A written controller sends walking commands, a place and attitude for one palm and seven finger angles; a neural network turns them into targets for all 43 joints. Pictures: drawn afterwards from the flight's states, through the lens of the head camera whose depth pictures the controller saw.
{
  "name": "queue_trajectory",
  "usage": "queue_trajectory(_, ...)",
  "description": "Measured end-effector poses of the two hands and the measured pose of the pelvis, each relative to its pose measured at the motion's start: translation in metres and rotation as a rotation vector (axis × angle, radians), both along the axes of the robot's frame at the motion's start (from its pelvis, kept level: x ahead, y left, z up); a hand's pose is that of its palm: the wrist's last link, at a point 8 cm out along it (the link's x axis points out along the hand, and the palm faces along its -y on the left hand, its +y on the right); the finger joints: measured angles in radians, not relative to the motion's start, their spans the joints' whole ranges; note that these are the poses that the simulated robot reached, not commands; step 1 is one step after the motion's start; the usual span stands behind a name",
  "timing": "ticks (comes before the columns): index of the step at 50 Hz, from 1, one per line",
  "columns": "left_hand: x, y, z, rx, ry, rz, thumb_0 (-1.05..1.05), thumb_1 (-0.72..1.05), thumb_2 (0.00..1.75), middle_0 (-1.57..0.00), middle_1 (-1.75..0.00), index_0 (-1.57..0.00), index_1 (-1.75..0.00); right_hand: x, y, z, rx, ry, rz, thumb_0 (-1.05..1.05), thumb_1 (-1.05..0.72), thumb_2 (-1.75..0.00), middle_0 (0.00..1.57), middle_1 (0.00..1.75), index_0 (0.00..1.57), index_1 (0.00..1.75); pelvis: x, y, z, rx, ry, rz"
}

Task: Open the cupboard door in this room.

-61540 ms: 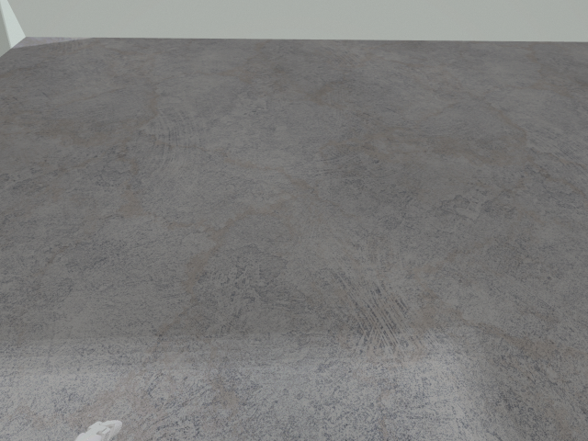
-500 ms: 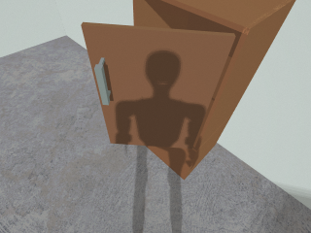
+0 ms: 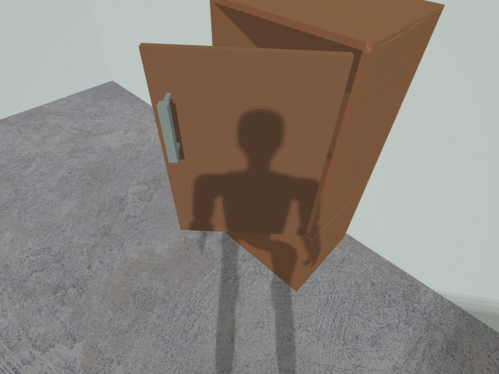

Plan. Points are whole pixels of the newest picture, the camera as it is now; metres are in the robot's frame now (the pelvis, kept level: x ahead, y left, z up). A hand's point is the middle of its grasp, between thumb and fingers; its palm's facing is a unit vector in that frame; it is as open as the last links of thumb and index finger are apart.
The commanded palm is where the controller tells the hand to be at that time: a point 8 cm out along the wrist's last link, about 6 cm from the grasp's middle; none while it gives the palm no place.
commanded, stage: come to a stop and stand still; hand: left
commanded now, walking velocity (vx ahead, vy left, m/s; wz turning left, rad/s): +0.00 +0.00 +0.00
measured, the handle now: (171, 128) +0.59 +0.21 +0.08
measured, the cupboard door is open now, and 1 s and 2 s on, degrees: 41 41 41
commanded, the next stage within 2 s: look again from close up in 0.22 s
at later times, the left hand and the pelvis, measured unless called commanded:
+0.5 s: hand out of the picture -0.02 +0.15 -0.17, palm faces +0.02 -0.99 -0.16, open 7.3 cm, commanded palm none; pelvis +0.00 -0.01 +0.01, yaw +1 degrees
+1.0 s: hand out of the picture +0.00 +0.16 -0.18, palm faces +0.01 -0.99 -0.16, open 7.3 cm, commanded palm none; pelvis +0.02 +0.00 +0.01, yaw +0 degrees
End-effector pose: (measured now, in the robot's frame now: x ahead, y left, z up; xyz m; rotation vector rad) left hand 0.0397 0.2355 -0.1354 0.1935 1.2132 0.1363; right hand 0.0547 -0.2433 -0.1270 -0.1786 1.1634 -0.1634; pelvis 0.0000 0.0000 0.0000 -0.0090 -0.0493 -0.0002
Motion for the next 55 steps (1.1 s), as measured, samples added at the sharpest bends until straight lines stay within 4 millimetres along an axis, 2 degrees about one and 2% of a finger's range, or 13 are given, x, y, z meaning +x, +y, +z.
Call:
queue_trajectory(9, -0.061, -0.002, -0.002, 0.000, 0.132, 0.054, 0.00, 0.91, 0.90, -0.20, -0.30, -0.20, -0.30, -0.026, 0.001, -0.004, 0.015, 0.085, 0.010, 0.01, -0.91, -0.89, 0.20, 0.30, 0.21, 0.30, -0.005, -0.004, 0.003, 0.001, 0.017, 0.013)
queue_trajectory(15, -0.078, -0.012, -0.003, -0.021, 0.189, 0.066, 0.01, 0.91, 0.90, -0.20, -0.30, -0.20, -0.30, -0.045, 0.002, -0.006, 0.020, 0.151, -0.003, 0.01, -0.91, -0.89, 0.20, 0.30, 0.20, 0.30, -0.003, -0.006, 0.004, 0.002, 0.023, 0.014)
queue_trajectory(23, -0.069, -0.027, -0.008, -0.060, 0.189, 0.058, 0.00, 0.91, 0.90, -0.20, -0.30, -0.20, -0.30, -0.057, 0.008, -0.006, 0.030, 0.203, -0.022, 0.01, -0.91, -0.89, 0.20, 0.30, 0.20, 0.30, 0.002, -0.008, 0.006, 0.003, 0.024, 0.012)
queue_trajectory(32, -0.042, -0.037, -0.011, -0.085, 0.145, 0.036, 0.00, 0.91, 0.90, -0.20, -0.30, -0.20, -0.30, -0.051, 0.019, -0.006, 0.048, 0.201, -0.036, 0.01, -0.91, -0.89, 0.20, 0.30, 0.20, 0.30, 0.008, -0.007, 0.007, 0.003, 0.020, 0.006)
queue_trajectory(41, -0.033, -0.028, -0.011, -0.072, 0.139, 0.038, 0.01, 0.92, 0.90, -0.20, -0.30, -0.20, -0.30, -0.045, 0.022, -0.005, 0.042, 0.200, -0.042, 0.01, -0.92, -0.89, 0.20, 0.30, 0.20, 0.30, 0.013, -0.003, 0.007, 0.002, 0.016, 0.004)
queue_trajectory(49, -0.038, -0.023, -0.010, -0.069, 0.162, 0.046, 0.00, 0.91, 0.90, -0.19, -0.30, -0.20, -0.30, -0.041, 0.025, -0.005, 0.041, 0.206, -0.038, 0.01, -0.92, -0.89, 0.20, 0.30, 0.20, 0.30, 0.017, 0.001, 0.007, 0.003, 0.019, 0.003)
queue_trajectory(55, -0.042, -0.012, -0.010, -0.037, 0.193, 0.035, 0.00, 0.91, 0.90, -0.20, -0.30, -0.20, -0.30, -0.029, 0.028, -0.015, 0.050, 0.169, -0.017, 0.01, -0.92, -0.89, 0.20, 0.30, 0.20, 0.30, 0.021, 0.009, 0.000, -0.006, 0.029, 0.006)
